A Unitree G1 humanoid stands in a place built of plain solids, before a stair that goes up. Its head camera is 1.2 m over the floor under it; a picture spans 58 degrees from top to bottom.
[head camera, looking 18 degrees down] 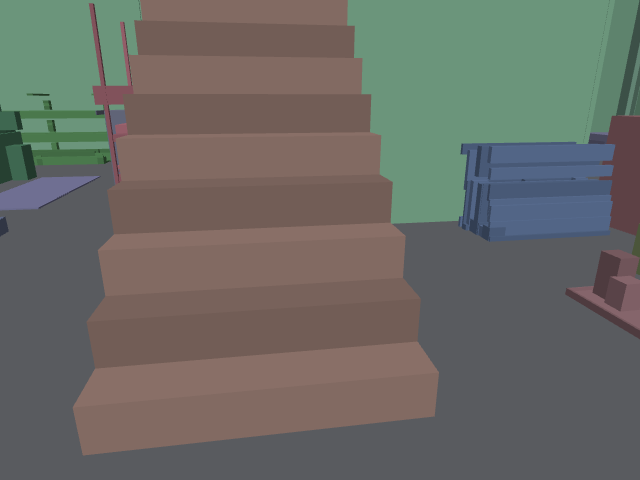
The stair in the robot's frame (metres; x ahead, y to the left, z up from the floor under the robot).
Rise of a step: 0.20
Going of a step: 0.22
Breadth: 1.31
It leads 9 degrees to the left of straight ahead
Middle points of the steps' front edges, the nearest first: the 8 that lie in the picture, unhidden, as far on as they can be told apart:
1.32 0.19 0.21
1.54 0.23 0.41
1.77 0.26 0.61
1.99 0.29 0.82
2.21 0.33 1.02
2.43 0.36 1.23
2.66 0.40 1.43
2.88 0.43 1.64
